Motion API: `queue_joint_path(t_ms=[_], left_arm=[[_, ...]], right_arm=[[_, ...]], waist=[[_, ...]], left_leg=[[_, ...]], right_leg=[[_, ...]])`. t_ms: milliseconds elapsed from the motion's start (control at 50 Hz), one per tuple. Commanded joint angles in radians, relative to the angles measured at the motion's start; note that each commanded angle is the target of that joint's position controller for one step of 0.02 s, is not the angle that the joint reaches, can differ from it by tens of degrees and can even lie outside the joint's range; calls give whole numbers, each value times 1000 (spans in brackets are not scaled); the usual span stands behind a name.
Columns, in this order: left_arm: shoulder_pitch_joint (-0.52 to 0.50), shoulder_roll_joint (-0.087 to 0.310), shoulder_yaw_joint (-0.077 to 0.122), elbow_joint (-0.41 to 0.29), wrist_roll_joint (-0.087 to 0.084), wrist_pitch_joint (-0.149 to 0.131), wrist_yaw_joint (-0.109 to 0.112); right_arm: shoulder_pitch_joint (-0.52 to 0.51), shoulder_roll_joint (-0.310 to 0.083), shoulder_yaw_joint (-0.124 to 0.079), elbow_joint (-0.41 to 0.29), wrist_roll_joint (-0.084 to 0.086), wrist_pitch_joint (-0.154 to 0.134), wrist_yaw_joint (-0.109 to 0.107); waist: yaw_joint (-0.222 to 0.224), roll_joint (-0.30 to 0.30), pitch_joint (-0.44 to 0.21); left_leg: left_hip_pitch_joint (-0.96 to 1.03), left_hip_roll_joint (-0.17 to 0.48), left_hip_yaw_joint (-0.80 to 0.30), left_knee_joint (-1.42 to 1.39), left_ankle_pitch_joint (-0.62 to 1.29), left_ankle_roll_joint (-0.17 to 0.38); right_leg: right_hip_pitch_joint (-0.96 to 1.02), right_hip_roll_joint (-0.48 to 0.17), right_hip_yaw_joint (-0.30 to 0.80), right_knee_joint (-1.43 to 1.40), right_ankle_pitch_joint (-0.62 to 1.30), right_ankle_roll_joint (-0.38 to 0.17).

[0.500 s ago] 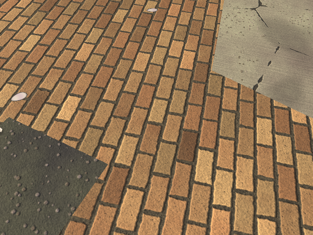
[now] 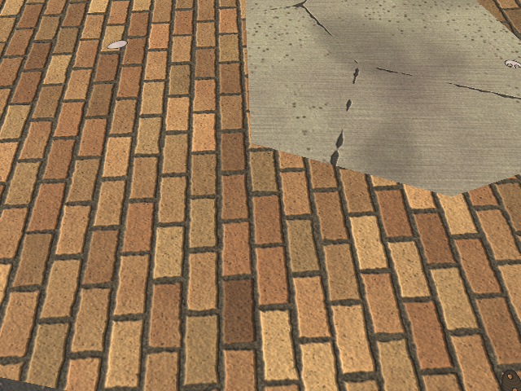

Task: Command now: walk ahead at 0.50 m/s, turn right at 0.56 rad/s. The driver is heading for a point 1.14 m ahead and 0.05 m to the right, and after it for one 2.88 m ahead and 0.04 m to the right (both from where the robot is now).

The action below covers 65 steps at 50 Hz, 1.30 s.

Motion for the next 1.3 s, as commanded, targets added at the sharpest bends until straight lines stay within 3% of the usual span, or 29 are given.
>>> queue_joint_path(t_ms=[20, 120, 200, 260, 300, 320, 340, 360, 380, 400, 440, 480, 560, 600, 720, 760, 800, 820, 840, 860, 880, 920, 940, 960, 1060, 1140, 1220, 1260, 1300], left_arm=[[-11, 114, 28, -84, 6, -18, 14], [46, 165, 44, -63, -8, -9, 41], [119, 162, 44, -38, -16, 5, 46], [126, 154, 44, -36, -14, 11, 50], [103, 126, 36, -46, -9, 14, 48], [99, 70, 15, -61, 0, 10, 44], [218, 7, -5, -86, -20, 1, 44], [236, 71, -2, -87, -29, -2, 46], [159, 149, 19, -82, -29, 2, 45], [92, 152, 21, -92, -16, 7, 47], [44, 114, 20, -108, -3, 7, 40], [65, 73, 11, -103, -13, 11, 32], [-20, 33, -10, -126, 5, 4, 24], [-78, 21, -20, -134, 4, -6, 13], [-225, 45, -18, -178, -9, -19, -6], [-178, 71, -5, -169, -4, -21, -7], [71, 149, 38, -94, 6, -16, 7], [226, 237, 58, -74, 22, -8, 22], [238, 262, 57, -70, 17, -7, 18], [204, 173, 34, -71, 9, -12, 15], [144, 140, 21, -71, 5, -17, 14], [39, 77, 3, -71, 16, -29, 7], [16, 79, 5, -65, 23, -38, 8], [5, 69, 7, -56, 22, -50, 7], [25, 92, 19, -2, 32, -67, 24], [51, 120, 25, 29, 23, -61, 38], [115, 142, 35, 74, 5, -34, 44], [108, 160, 40, 79, 0, -15, 50], [93, 190, 48, 73, -2, 3, 61]], right_arm=[[12, -125, -37, -86, -16, -7, -2], [-150, -56, -10, -131, -23, 9, 0], [-252, -77, -14, -161, 1, -1, 14], [-235, -119, -32, -162, 5, -14, 22], [-111, -146, -52, -131, 1, -24, 16], [15, -187, -67, -119, -17, -29, 9], [139, -276, -90, -93, -36, -17, 4], [158, -225, -82, -79, -9, -8, 13], [106, -151, -61, -95, -2, -3, 9], [66, -125, -51, -97, -9, 5, 7], [20, -83, -33, -79, -22, 8, 9], [12, -76, -32, -60, -16, 1, 13], [29, -132, -48, -23, 0, -4, 15], [38, -150, -50, -9, 7, 4, 14], [135, -190, -56, 56, 28, 32, 13], [126, -205, -58, 68, 32, 43, 9], [124, -168, -40, 69, 25, 46, 3], [142, -90, -11, 32, -6, 37, 2], [212, -40, 9, 29, 3, 18, 6], [142, -144, -20, 31, 31, 10, 13], [78, -160, -26, 12, 43, 7, 17], [41, -134, -30, 20, 20, 21, 9], [80, -115, -29, 27, 24, 34, 10], [98, -95, -26, 36, 25, 47, 10], [9, -62, -25, 6, 18, 65, 9], [-119, -34, -10, -37, 13, 58, 34], [-222, -32, -5, -101, 14, 58, 58], [-224, -48, -12, -126, 15, 59, 70], [-141, -87, -34, -126, 16, 66, 73]], waist=[[-30, -31, -96], [20, -58, -54], [65, -91, -58], [40, -119, -63], [-32, -131, -106], [-92, -73, -218], [-74, 191, -375], [-74, 292, -370], [-95, 173, -230], [-91, 98, -148], [-51, 79, -54], [-26, 110, -41], [-30, 63, -36], [-48, 59, -31], [-85, 76, -1], [-36, 85, -27], [89, 51, -186], [125, -116, -331], [87, -298, -420], [109, -180, -312], [91, -152, -193], [32, -83, -83], [-3, -135, -87], [-15, -123, -79], [-12, -62, -23], [35, -45, 17], [68, -36, 48], [47, -56, 27], [-12, -100, -52]], left_leg=[[-194, 67, -51, -98, 44, -28], [-106, 8, -1, -474, 359, -73], [-35, -40, -22, -646, 467, -66], [-7, -40, -53, -701, 366, -30], [168, -36, -30, -756, 333, 18], [389, 81, -129, -738, 297, 76], [754, 315, -526, -789, 94, 233], [776, 392, -779, -878, -160, 271], [660, 352, -659, -904, -218, 229], [542, 306, -520, -908, -112, 196], [359, 226, -343, -958, 82, 184], [291, 198, -254, -999, 175, 198], [296, 201, -137, -1044, 345, 228], [289, 179, -72, -1050, 386, 214], [382, 216, -39, -1009, 424, 177], [408, 221, -20, -928, 576, 153], [298, 138, 69, -613, 726, 96], [15, 53, 118, -253, 395, 37], [-242, -73, 10, -11, -202, 13], [-347, -15, -67, 83, -177, 22], [-370, 27, -50, 65, -81, 34], [-294, 84, -43, -26, 66, 30], [-231, 98, -57, -38, 110, 20], [-204, 100, -59, -46, 129, 9], [-286, 78, -90, -229, 338, -15], [-243, 59, -8, -453, 495, 2], [-298, 46, 37, -559, 426, 41], [-260, 12, 82, -581, 330, 72], [-112, -60, 146, -566, 221, 113]], right_leg=[[197, -287, 382, -251, 265, -229], [43, -178, 233, -251, 229, -147], [81, -194, 304, -202, 82, -110], [175, -234, 404, -110, 42, -87], [163, -197, 405, 4, 93, -50], [82, -144, 343, 221, 48, -14], [-239, -1, 191, 563, -253, 63], [-417, -50, 175, 746, -436, 80], [-470, -98, 182, 817, -351, 87], [-453, -128, 143, 819, -278, 91], [-388, -174, 138, 730, -194, 88], [-330, -187, 119, 653, -180, 90], [-332, -207, 81, 423, -48, 102], [-288, -203, 48, 291, 55, 103], [-213, -163, 4, 84, 88, 73], [-107, -134, -22, 27, 53, 41], [280, -125, -23, 1, 80, -14], [600, -365, 301, 4, 53, -109], [727, -517, 694, -139, -114, -224], [648, -487, 627, -169, -209, -186], [522, -451, 471, -188, -162, -148], [318, -362, 288, -258, -18, -99], [258, -365, 243, -290, 34, -104], [221, -359, 202, -316, 88, -109], [225, -344, 12, -361, 247, -93], [247, -333, -99, -386, 248, -62], [406, -379, -142, -328, 335, -47], [463, -391, -169, -245, 552, -27], [484, -385, -193, -72, 892, -3]])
